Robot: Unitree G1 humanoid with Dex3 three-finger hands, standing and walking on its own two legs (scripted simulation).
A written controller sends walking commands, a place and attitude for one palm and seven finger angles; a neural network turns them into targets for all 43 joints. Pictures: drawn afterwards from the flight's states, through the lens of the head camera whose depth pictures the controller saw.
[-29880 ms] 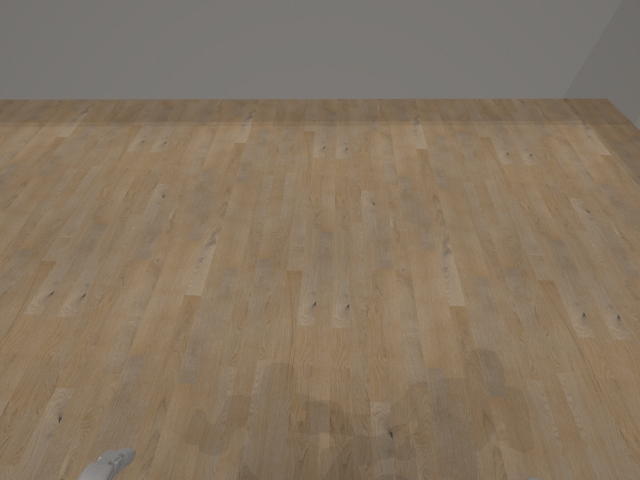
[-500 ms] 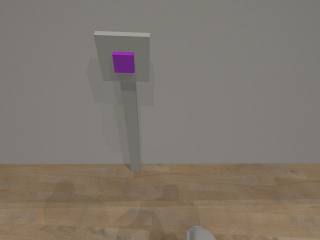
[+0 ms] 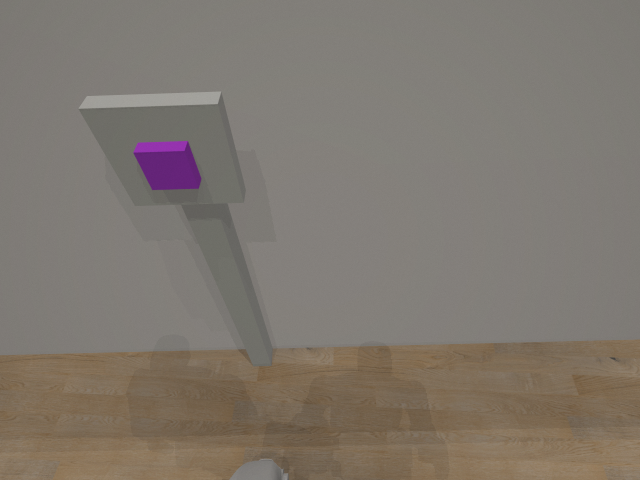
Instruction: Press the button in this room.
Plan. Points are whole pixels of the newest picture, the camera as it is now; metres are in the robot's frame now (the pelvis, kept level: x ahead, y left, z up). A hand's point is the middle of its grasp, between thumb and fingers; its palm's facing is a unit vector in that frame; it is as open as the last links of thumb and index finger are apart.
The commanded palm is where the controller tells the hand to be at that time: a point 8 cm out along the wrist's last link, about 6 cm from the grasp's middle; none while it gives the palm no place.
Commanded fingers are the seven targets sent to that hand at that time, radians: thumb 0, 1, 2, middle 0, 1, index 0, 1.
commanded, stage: come to a stop and stand still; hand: left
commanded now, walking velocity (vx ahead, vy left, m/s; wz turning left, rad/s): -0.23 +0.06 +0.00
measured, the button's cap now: (169, 164) +0.50 +0.25 +0.11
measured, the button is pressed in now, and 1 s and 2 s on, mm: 0 0 0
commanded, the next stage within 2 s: look again from close up in 0.84 s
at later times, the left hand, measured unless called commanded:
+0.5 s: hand out of the picture +0.00 +0.20 -0.17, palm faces +0.02 -0.97 -0.25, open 7.4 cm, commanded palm none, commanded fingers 0.00 0.90 0.90 -0.20 -0.30 -0.20 -0.30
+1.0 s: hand out of the picture -0.03 +0.14 -0.17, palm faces -0.01 -0.99 -0.17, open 7.4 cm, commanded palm none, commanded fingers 0.00 0.90 0.90 -0.20 -0.30 -0.20 -0.30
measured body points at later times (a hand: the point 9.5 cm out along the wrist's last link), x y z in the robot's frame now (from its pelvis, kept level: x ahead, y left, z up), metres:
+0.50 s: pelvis -0.02 +0.01 +0.00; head +0.01 +0.00 +0.45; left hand +0.00 +0.25 -0.16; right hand +0.06 -0.22 -0.16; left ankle +0.04 +0.13 -0.74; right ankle -0.06 -0.12 -0.74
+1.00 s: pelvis -0.02 -0.01 +0.00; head +0.00 -0.02 +0.45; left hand -0.03 +0.19 -0.16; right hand -0.08 -0.23 -0.16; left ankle +0.02 +0.13 -0.73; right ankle -0.06 -0.12 -0.74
